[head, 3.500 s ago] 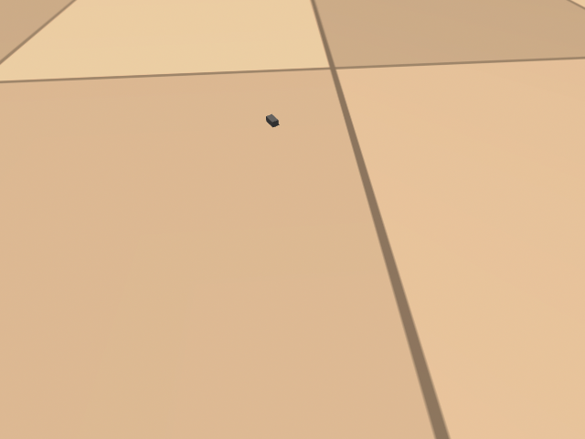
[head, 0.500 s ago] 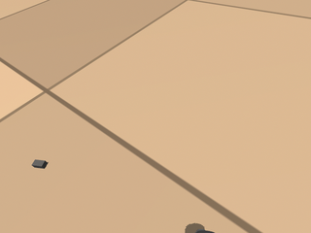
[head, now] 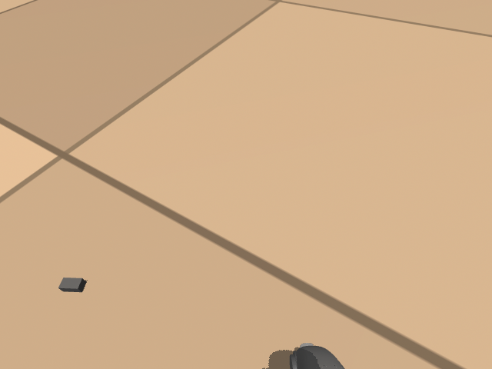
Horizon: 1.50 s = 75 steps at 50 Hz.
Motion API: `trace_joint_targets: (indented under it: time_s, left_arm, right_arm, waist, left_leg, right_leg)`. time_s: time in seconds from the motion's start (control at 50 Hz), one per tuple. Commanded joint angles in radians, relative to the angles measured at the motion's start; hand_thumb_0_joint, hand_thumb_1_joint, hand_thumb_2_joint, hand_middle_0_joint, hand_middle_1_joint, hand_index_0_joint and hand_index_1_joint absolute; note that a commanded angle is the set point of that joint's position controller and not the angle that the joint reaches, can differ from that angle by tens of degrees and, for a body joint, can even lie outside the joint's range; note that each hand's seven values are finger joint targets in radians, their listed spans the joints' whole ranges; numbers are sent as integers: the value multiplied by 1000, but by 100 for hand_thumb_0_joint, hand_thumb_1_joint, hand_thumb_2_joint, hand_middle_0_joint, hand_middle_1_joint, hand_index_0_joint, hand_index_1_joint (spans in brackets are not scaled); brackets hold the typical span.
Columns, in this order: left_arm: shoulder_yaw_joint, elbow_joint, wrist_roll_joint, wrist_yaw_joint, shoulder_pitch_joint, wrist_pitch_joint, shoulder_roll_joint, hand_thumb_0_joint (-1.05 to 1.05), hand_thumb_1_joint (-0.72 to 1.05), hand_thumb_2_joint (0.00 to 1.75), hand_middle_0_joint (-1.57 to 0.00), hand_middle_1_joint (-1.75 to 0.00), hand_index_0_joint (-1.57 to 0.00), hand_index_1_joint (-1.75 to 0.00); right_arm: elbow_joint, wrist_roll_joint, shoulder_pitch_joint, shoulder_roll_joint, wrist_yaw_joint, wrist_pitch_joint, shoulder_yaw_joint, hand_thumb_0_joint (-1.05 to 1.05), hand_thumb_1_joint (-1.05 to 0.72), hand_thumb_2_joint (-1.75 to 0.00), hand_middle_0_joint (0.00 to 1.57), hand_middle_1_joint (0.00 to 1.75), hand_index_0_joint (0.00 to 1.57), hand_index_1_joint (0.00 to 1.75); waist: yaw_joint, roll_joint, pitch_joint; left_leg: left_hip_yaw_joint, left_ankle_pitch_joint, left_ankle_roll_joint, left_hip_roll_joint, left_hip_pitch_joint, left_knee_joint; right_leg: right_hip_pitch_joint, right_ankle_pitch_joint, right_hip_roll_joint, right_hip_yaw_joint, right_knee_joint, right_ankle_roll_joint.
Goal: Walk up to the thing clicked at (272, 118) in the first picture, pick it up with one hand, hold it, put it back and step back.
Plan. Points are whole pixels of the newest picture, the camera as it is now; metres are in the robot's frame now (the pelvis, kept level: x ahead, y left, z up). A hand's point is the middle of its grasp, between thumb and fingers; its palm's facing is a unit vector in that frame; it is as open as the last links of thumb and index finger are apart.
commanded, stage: walk up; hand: left
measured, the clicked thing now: (72, 284) +0.63 +0.74 -0.73
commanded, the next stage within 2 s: none
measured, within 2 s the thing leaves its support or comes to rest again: neither
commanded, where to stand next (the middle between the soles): +0.20 +0.55 m, yaw -10 degrees
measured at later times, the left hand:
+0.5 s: hand out of the picture +0.11 +0.58 -0.13, palm faces -0.04 -0.75 -0.66, open 7.4 cm
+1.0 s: hand out of the picture +0.15 +0.77 -0.12, palm faces -0.08 -0.78 -0.63, open 7.4 cm
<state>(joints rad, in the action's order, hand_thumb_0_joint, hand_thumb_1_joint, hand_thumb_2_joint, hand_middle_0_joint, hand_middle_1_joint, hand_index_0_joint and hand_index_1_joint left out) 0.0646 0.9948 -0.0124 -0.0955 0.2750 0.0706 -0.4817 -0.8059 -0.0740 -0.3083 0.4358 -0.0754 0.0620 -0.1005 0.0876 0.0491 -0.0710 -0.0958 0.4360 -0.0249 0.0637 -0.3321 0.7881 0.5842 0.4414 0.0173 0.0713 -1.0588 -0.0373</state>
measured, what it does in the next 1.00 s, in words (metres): steps to the left: right foot, then left foot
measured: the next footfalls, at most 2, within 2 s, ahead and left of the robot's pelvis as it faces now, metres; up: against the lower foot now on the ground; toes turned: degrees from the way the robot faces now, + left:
right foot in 0.10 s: +0.14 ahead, -0.05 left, +0.00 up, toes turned -7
left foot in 0.44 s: +0.12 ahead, +0.38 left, +0.00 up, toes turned +0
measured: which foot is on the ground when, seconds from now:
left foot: down 0.00-0.10, up 0.12-0.42, down 0.44-0.72, up 0.74-1.00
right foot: up 0.00-0.08, down 0.10-0.46, up 0.48-0.68, down 0.70-1.00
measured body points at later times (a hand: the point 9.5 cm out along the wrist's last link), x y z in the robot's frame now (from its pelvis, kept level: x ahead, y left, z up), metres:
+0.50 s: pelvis +0.04 +0.23 -0.03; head +0.07 +0.20 +0.41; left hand +0.12 +0.62 -0.09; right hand +0.14 -0.13 -0.13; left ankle +0.08 +0.37 -0.71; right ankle +0.09 -0.01 -0.69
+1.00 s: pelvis +0.06 +0.44 -0.02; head +0.10 +0.40 +0.42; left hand +0.15 +0.80 -0.08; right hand +0.14 +0.09 -0.14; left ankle +0.10 +0.63 -0.69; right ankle +0.13 +0.22 -0.71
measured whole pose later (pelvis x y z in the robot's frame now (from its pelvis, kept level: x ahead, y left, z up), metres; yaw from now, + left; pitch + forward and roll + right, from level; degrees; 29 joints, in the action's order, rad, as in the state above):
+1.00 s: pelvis +0.06 +0.44 -0.02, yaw -3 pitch -2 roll -1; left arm 0.07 0.84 0.04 -0.10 0.30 0.07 -0.47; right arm -0.71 -0.06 -0.24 0.50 -0.10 0.12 -0.14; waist 0.01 0.12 -0.11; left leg 0.10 0.49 0.00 0.11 -0.50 1.03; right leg 0.50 0.31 0.19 0.00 -0.84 0.00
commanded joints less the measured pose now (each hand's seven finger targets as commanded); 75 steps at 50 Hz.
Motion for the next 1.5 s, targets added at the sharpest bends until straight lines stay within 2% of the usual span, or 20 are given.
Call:
trace_joint_targets:
  time_s: [0.0,0.04,0.1,0.2,0.4,0.44,0.46,0.64,0.72,0.98,1.0,1.02,1.04,1.12,1.24,1.28,1.32,1.38,1.44,1.48]
  left_arm:
    - [42,-63,-11,-10,90,34,-164,0,90,90,-20,-30,-20,-30]
    - [74,-28,4,-30,289,34,-216,0,90,90,-20,-30,-20,-30]
    - [97,-134,18,-58,163,21,-353,0,90,90,-20,-30,-20,-30]
    - [83,-167,36,-33,54,36,-271,0,90,90,-20,-30,-20,-30]
    - [97,-183,58,-25,-30,16,-327,0,90,90,-20,-30,-20,-30]
    - [50,-201,31,-43,-69,8,-174,0,90,90,-20,-30,-20,-30]
    - [42,-178,32,-60,-92,21,-199,0,90,90,-20,-30,-20,-30]
    - [49,-68,-4,-36,236,36,-178,0,90,90,-20,-30,-20,-30]
    - [104,-168,24,-62,190,24,-366,0,90,90,-20,-30,-20,-30]
    - [116,-194,51,-27,-10,1,-321,0,90,90,-20,-30,-20,-30]
    - [98,-176,47,-29,16,-9,-253,0,90,90,-20,-30,-20,-30]
    - [71,-202,29,-38,-9,-11,-159,0,90,90,-20,-30,-20,-30]
    - [64,-209,30,-65,-99,-1,-194,0,90,90,-20,-30,-20,-30]
    - [70,-82,-14,-42,84,6,-220,0,90,90,-20,-30,-20,-30]
    - [49,-100,38,20,69,14,-121,0,90,90,-20,-30,-20,-30]
    - [75,-128,66,23,67,31,-211,0,90,90,-20,-30,-20,-30]
    - [65,-155,45,35,-54,27,-236,0,90,90,-20,-30,-20,-30]
    - [35,-152,35,53,-138,11,-172,0,90,90,-20,-30,-20,-30]
    - [6,-112,22,75,-82,-30,-73,0,90,90,-20,-30,-20,-30]
    - [16,-80,25,76,-101,-34,-105,0,90,90,-20,-30,-20,-30]
  right_arm:
    - [132,-2,102,223,19,-17,-52,0,-90,-90,20,30,20,30]
    - [173,15,137,178,16,-11,-34,0,-90,-90,20,30,20,30]
    - [156,11,10,224,38,16,-56,0,-90,-90,20,30,20,30]
    - [94,7,-31,233,18,22,-74,0,-90,-90,20,30,20,30]
    - [86,5,-107,239,-20,14,-110,0,-90,-90,20,30,20,30]
    - [112,1,-115,394,-3,-2,-129,0,-90,-90,20,30,20,30]
    - [121,18,22,428,10,-7,-127,0,-90,-90,20,30,20,30]
    - [217,6,168,221,22,7,-53,0,-90,-90,20,30,20,30]
    - [228,14,53,218,49,31,-71,0,-90,-90,20,30,20,30]
    - [120,5,-86,228,-14,26,-113,0,-90,-90,20,30,20,30]
    - [100,-9,-151,245,-9,20,-119,0,-90,-90,20,30,20,30]
    - [132,-16,-145,348,-1,14,-127,0,-90,-90,20,30,20,30]
    - [150,19,0,443,11,8,-130,0,-90,-90,20,30,20,30]
    - [182,5,130,286,36,2,-81,0,-90,-90,20,30,20,30]
    - [134,57,104,204,58,-22,-27,0,-90,-90,20,30,20,30]
    - [104,79,39,99,69,-49,20,0,-90,-90,20,30,20,30]
    - [64,68,77,190,93,-48,-7,0,-90,-90,20,30,20,30]
    - [-16,79,23,163,83,-75,-2,0,-90,-90,20,30,20,30]
    - [-25,54,93,227,88,-115,-3,0,-90,-90,20,30,20,30]
    - [-49,58,132,215,87,-122,9,0,-90,-90,20,30,20,30]
  waist:
    - [-71,148,31]
    - [-191,-4,138]
    - [-127,-23,188]
    - [-68,-113,29]
    - [18,-116,100]
    - [72,352,23]
    - [19,306,-34]
    - [-141,138,57]
    - [-130,-4,170]
    - [-12,-129,101]
    - [19,24,104]
    - [34,335,34]
    - [29,394,-20]
    - [-66,221,-34]
    - [-121,27,46]
    - [-140,-241,107]
    - [-105,-134,72]
    - [-46,-143,72]
    - [-91,5,67]
    - [-96,-60,18]
  left_leg:
    - [190,-455,-195,163,17,-235]
    - [82,-458,-94,81,-119,45]
    - [240,152,29,-9,-398,535]
    - [255,-5,24,38,-296,508]
    - [44,11,4,-16,97,7]
    - [649,225,-139,250,62,-444]
    - [798,287,-254,317,-87,-516]
    - [205,-639,-176,108,-67,-38]
    - [296,176,6,-29,-403,586]
    - [25,23,12,-38,95,-20]
    - [73,92,-9,-56,144,-111]
    - [575,168,-121,198,70,-349]
    - [793,231,-258,283,-137,-498]
    - [433,-75,-205,163,-101,-263]
    - [396,-108,-175,200,-183,-183]
    - [247,-77,-38,45,-311,96]
    - [190,203,-23,-15,-207,164]
    - [122,-59,-24,-26,25,-92]
    - [577,181,-132,225,70,-431]
    - [522,4,-130,237,23,-414]
  right_leg:
    - [-173,-150,11,21,308,-11]
    - [-539,-334,35,-47,568,-7]
    - [-555,36,510,-779,743,-268]
    - [-224,-50,297,-341,632,-189]
    - [94,137,172,-157,330,-107]
    - [366,238,-115,-6,-148,-5]
    - [273,185,-27,-123,-235,-34]
    - [-281,-203,4,29,401,-16]
    - [-478,-131,525,-753,694,-267]
    - [37,69,182,-98,324,-85]
    - [107,80,105,-24,120,-48]
    - [321,230,-67,43,-145,8]
    - [243,243,-28,-74,-247,-19]
    - [103,41,18,-46,-169,-9]
    - [-347,-89,-12,-42,363,-28]
    - [-538,-39,231,-538,629,-115]
    - [-345,-144,391,-663,614,-278]
    - [-208,-158,207,-339,530,-135]
    - [-94,-47,8,-124,289,1]
    - [-151,18,25,-134,310,-4]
